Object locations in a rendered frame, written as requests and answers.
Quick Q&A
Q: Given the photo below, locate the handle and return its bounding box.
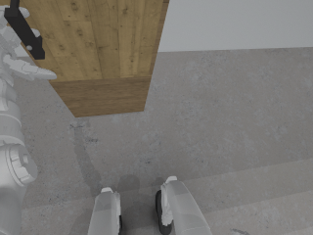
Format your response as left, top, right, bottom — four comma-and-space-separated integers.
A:
4, 0, 45, 60

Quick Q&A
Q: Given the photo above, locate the robot left forearm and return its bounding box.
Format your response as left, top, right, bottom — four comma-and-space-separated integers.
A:
0, 68, 25, 146

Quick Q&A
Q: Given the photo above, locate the left robot hand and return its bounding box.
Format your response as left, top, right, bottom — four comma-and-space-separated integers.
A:
0, 5, 57, 81

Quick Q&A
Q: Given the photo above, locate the left robot thigh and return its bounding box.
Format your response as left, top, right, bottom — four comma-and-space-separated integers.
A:
87, 191, 121, 235

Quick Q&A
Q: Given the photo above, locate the robot left upper arm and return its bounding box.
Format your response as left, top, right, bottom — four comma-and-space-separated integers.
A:
0, 143, 38, 235

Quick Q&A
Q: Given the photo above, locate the cupboard door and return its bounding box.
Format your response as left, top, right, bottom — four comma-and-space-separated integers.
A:
0, 0, 163, 82

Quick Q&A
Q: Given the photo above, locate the robot right shin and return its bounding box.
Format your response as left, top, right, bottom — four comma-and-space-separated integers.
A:
161, 175, 184, 225

